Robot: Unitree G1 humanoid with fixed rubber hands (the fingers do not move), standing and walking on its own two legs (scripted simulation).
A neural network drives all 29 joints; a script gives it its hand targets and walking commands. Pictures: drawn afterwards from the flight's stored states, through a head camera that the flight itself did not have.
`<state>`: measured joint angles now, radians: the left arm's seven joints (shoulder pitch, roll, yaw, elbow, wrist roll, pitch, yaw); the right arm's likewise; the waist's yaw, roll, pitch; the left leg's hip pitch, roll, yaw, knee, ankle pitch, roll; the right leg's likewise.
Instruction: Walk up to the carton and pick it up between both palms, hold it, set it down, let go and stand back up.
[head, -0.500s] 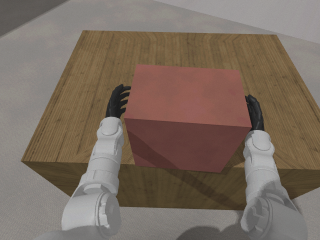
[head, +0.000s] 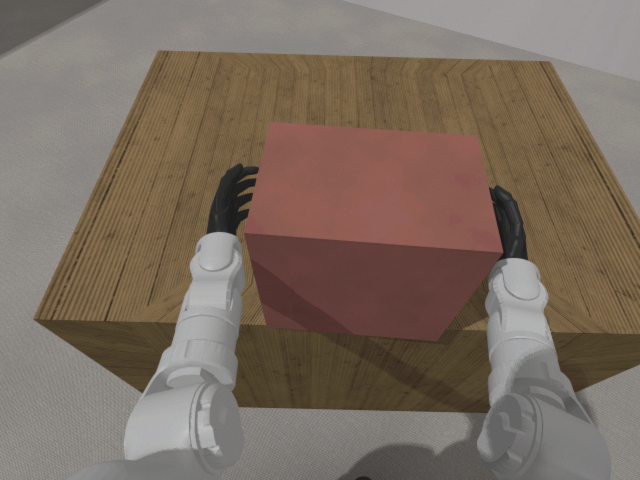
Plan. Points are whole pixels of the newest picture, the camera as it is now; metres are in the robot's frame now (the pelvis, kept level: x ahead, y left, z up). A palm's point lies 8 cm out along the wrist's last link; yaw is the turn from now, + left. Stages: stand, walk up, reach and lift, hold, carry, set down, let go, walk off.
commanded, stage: set down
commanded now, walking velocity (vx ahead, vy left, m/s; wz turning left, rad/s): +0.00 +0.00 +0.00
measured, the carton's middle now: (360, 241) +0.42 -0.05 +0.00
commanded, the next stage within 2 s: none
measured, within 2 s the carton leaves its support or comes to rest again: neither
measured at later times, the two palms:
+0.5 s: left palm (228, 228) +0.41 +0.14 +0.04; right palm (506, 250) +0.38 -0.23 +0.05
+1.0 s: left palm (225, 241) +0.41 +0.15 +0.01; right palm (525, 246) +0.40 -0.27 +0.02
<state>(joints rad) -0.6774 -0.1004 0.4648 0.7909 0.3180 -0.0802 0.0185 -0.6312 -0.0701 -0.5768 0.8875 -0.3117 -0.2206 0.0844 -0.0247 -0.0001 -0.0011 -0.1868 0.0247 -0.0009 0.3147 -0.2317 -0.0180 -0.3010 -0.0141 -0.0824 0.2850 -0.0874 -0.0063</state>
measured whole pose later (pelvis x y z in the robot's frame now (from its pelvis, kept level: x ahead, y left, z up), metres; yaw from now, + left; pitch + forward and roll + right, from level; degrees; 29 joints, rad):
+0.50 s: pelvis +0.00 +0.00 +0.00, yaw -2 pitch +9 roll +0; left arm -0.69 -0.02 0.36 0.89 0.27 -0.12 0.08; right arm -0.66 -0.14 -0.45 1.02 -0.19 -0.28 0.09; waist -0.03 -0.01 -0.03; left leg -0.24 0.03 0.03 0.33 -0.24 -0.02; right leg -0.37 -0.01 -0.06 0.30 -0.09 -0.01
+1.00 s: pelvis -0.03 -0.01 -0.03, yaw -2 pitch +23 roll -1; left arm -0.96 0.15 -0.06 1.43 -0.23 -0.35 0.12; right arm -0.99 -0.40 0.13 1.55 0.43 -0.37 0.05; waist 0.03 0.01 -0.23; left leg -0.72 0.05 0.02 0.66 -0.33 -0.03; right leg -0.82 0.00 -0.06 0.56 -0.13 -0.02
